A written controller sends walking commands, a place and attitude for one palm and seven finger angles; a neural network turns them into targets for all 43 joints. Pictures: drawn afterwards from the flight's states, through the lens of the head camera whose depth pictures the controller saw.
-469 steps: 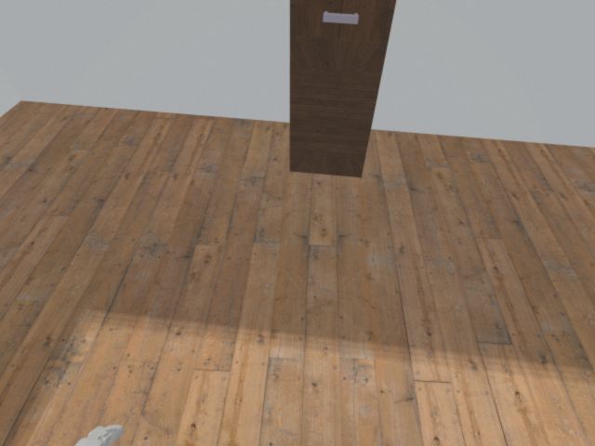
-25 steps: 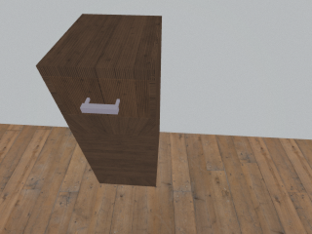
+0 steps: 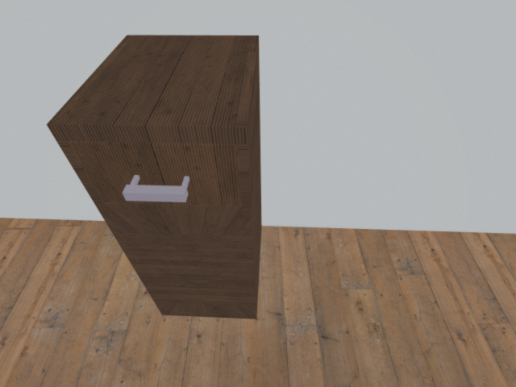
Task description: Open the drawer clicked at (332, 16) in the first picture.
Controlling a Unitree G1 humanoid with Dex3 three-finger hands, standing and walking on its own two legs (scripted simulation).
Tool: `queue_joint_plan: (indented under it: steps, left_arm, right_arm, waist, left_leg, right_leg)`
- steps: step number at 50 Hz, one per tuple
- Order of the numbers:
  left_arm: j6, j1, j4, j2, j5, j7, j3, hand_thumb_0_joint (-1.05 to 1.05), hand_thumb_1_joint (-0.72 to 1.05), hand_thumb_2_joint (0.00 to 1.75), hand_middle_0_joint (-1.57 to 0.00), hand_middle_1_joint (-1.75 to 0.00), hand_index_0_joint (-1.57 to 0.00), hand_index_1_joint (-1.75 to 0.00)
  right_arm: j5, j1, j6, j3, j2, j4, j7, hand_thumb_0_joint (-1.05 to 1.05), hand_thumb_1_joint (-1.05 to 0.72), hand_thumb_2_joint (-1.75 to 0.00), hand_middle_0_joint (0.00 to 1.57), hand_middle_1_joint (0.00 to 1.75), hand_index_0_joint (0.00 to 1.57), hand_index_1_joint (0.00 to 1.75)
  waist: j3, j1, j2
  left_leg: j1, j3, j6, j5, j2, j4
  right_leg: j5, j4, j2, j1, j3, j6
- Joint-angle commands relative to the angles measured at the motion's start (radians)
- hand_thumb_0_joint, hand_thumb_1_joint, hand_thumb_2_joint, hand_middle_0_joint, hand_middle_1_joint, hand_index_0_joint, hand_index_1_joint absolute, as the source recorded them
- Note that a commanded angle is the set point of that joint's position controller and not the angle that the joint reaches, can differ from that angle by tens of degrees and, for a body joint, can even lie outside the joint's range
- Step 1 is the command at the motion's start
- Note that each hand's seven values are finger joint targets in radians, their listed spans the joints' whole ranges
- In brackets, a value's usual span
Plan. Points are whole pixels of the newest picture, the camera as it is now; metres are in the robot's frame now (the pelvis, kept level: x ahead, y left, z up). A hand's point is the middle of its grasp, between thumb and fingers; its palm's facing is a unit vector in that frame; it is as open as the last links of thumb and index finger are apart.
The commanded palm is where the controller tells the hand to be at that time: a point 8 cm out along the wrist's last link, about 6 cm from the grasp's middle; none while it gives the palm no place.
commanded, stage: look again from close up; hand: left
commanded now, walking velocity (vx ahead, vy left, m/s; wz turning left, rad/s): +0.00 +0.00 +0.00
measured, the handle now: (158, 186) +0.50 +0.24 +0.01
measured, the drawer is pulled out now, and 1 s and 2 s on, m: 0.00 0.00 0.00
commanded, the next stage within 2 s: raise the hand with hooked fingers in 0.36 s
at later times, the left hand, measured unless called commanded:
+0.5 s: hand out of the picture +0.00 +0.14 -0.17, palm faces -0.03 -0.98 -0.21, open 7.3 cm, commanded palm +0.12 +0.19 -0.06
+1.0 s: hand out of the picture +0.14 +0.19 -0.05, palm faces +0.00 -0.07 -1.00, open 9.3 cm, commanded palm +0.16 +0.20 +0.02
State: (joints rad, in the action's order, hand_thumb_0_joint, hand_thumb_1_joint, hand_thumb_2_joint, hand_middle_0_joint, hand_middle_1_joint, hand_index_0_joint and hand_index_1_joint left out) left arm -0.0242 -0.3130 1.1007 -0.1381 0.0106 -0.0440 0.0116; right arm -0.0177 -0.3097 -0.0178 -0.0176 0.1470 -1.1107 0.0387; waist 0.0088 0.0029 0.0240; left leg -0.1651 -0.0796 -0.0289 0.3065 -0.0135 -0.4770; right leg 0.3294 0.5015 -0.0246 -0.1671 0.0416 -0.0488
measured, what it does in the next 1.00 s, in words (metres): shifts its weight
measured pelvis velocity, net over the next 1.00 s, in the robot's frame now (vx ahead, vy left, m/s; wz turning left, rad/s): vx -0.05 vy -0.03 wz -0.01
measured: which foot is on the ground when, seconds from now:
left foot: down 0.00-1.00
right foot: down 0.00-1.00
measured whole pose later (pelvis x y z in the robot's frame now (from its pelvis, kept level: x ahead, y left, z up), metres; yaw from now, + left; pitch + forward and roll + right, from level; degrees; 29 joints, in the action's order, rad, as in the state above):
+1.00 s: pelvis -0.05 -0.03 -0.04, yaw +0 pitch +7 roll +3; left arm 0.02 -0.34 0.09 -0.32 1.12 -0.48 0.18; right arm -0.06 -0.01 0.11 0.03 0.25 -0.52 -0.01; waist 0.09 -0.12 0.01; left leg -0.55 -0.03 0.01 0.37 -0.01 -0.79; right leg 0.41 0.85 -0.04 -0.57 0.05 -0.10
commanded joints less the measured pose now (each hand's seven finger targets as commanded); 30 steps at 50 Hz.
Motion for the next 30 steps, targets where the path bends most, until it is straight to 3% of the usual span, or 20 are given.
queue_joint_plan:
  steps: [1, 10, 17, 22, 23, 24, 25, 26, 27, 28, 29, 30]
  left_arm:
    - [-0.013, -0.076, -0.020, -0.081, -0.001, 0.000, -0.016, 0.00, 0.90, 0.90, -0.20, -0.30, -0.20, -0.30]
    - [-0.016, -0.086, -0.012, -0.090, -0.001, -0.004, -0.021, 0.00, 0.90, 0.90, -0.20, -0.30, -0.20, -0.30]
    - [-0.013, -0.099, -0.006, -0.080, -0.001, -0.007, -0.018, 0.00, 0.90, 0.90, -0.20, -0.30, -0.20, -0.30]
    - [-0.014, -0.103, -0.008, -0.078, -0.001, -0.007, -0.019, 0.00, 0.90, 0.90, -0.20, -0.30, -0.20, -0.30]
    - [-0.040, -0.188, 0.027, -0.130, 0.013, -0.045, -0.038, 0.00, 0.90, 0.90, -0.20, -0.30, -0.20, -0.30]
    - [-0.206, 0.612, -1.491, -0.383, 0.113, -0.024, 0.092, 0.00, 0.88, 0.89, -0.20, -0.32, -0.20, -0.32]
    - [-0.120, 0.256, -1.233, -0.341, 0.125, -0.102, 0.010, 0.00, 0.85, 0.88, -0.20, -0.33, -0.20, -0.33]
    - [-0.056, 0.220, -1.253, -0.310, 0.076, -0.166, -0.012, 0.00, 0.83, 0.87, -0.21, -0.34, -0.21, -0.34]
    - [0.063, -0.092, -0.995, -0.095, 0.116, -0.177, 0.100, 0.00, 0.81, 0.86, -0.21, -0.36, -0.21, -0.36]
    - [0.056, 0.048, -1.221, -0.083, 0.134, -0.173, 0.146, 0.00, 0.78, 0.85, -0.21, -0.37, -0.21, -0.37]
    - [0.052, -0.010, -1.229, -0.115, 0.226, -0.180, 0.145, 0.00, 0.76, 0.84, -0.21, -0.39, -0.21, -0.39]
    - [0.043, -0.008, -1.246, -0.139, 0.317, -0.203, 0.165, 0.00, 0.74, 0.83, -0.21, -0.40, -0.21, -0.40]
  right_arm:
    - [0.000, -0.078, -0.017, 0.007, 0.069, 0.012, 0.001, 0.00, -0.90, -0.90, 0.20, 0.30, 0.20, 0.30]
    - [0.003, -0.073, -0.014, 0.004, 0.067, -0.014, 0.006, 0.00, -0.90, -0.90, 0.20, 0.30, 0.20, 0.30]
    - [0.005, -0.068, -0.007, 0.004, 0.054, -0.025, 0.006, 0.00, -0.90, -0.90, 0.20, 0.30, 0.20, 0.30]
    - [0.005, -0.068, -0.008, 0.005, 0.054, -0.028, 0.008, 0.00, -0.90, -0.90, 0.20, 0.30, 0.20, 0.30]
    - [0.017, 0.074, -0.013, 0.029, 0.102, 0.061, 0.000, 0.00, -0.90, -0.90, 0.20, 0.30, 0.20, 0.30]
    - [0.073, 0.063, -0.175, 0.028, 0.267, 0.429, 0.041, 0.00, -0.90, -0.90, 0.20, 0.30, 0.20, 0.30]
    - [0.051, 0.126, -0.264, 0.032, 0.189, 0.366, 0.087, 0.00, -0.90, -0.90, 0.20, 0.30, 0.20, 0.30]
    - [0.066, 0.110, -0.283, 0.055, 0.188, 0.315, 0.090, 0.00, -0.90, -0.90, 0.20, 0.30, 0.20, 0.30]
    - [0.079, 0.101, -0.284, 0.049, 0.131, 0.310, 0.084, 0.00, -0.90, -0.90, 0.20, 0.30, 0.20, 0.30]
    - [0.092, 0.137, -0.293, 0.052, 0.155, 0.405, 0.073, 0.00, -0.90, -0.90, 0.20, 0.30, 0.20, 0.30]
    - [0.075, 0.146, -0.303, 0.066, 0.194, 0.421, 0.073, 0.00, -0.90, -0.90, 0.20, 0.30, 0.20, 0.30]
    - [0.041, 0.154, -0.302, 0.058, 0.217, 0.445, 0.063, 0.00, -0.90, -0.90, 0.20, 0.30, 0.20, 0.30]
  waist:
    - [-0.052, 0.002, -0.031]
    - [-0.040, 0.003, -0.047]
    - [-0.091, 0.000, -0.034]
    - [-0.070, 0.001, -0.025]
    - [-0.144, -0.057, -0.180]
    - [0.333, 0.050, 0.156]
    - [0.358, -0.011, 0.401]
    - [0.266, -0.017, 0.374]
    - [0.163, 0.003, 0.196]
    - [0.105, 0.002, 0.071]
    - [0.176, 0.008, -0.021]
    - [0.180, 0.026, -0.091]
  left_leg:
    - [-0.014, 0.110, -0.025, -0.246, 0.120, 0.089]
    - [0.012, 0.088, -0.012, -0.298, 0.119, 0.069]
    - [0.000, 0.081, -0.009, -0.235, 0.114, 0.078]
    - [0.019, 0.081, -0.008, -0.261, 0.118, 0.076]
    - [-0.147, 0.020, 0.024, -0.201, 0.103, -0.209]
    - [0.125, 0.037, -0.037, -0.354, 0.021, -0.010]
    - [0.222, 0.054, -0.043, -0.667, 0.036, 0.039]
    - [0.178, 0.083, 0.004, -0.675, 0.068, 0.009]
    - [0.085, 0.106, -0.009, -0.607, 0.084, 0.025]
    - [0.030, 0.116, -0.020, -0.580, 0.071, -0.007]
    - [0.042, 0.092, -0.038, -0.576, 0.051, -0.068]
    - [0.010, 0.097, -0.042, -0.520, 0.026, -0.110]
  right_leg:
    - [-0.296, -0.077, 0.116, -0.004, -0.113, -0.012]
    - [-0.458, -0.067, 0.130, 0.027, -0.126, -0.018]
    - [-0.435, -0.097, 0.131, 0.008, -0.139, -0.014]
    - [-0.443, -0.098, 0.127, 0.015, -0.139, -0.014]
    - [-1.065, -0.124, 0.198, -0.008, -0.223, 0.107]
    - [-0.828, -0.006, 0.121, 0.035, -0.267, 0.002]
    - [-0.551, 0.063, 0.063, 0.038, -0.170, -0.020]
    - [-0.238, 0.033, 0.049, -0.109, -0.096, -0.001]
    - [-0.183, 0.046, 0.036, -0.144, -0.059, 0.008]
    - [-0.302, 0.034, 0.045, -0.135, -0.059, 0.012]
    - [-0.417, 0.049, 0.039, -0.171, -0.091, 0.011]
    - [-0.462, 0.068, 0.043, -0.216, -0.087, 0.013]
